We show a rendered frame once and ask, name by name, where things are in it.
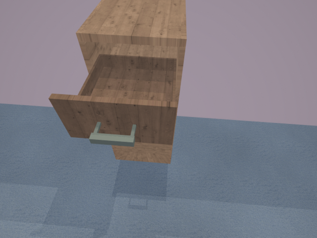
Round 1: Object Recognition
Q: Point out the handle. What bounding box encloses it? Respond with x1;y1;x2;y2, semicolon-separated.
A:
89;122;136;147

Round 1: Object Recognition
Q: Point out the cabinet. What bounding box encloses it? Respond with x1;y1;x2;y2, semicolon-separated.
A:
76;0;187;164

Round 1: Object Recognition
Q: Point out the drawer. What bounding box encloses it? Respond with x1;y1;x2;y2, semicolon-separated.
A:
49;54;177;145

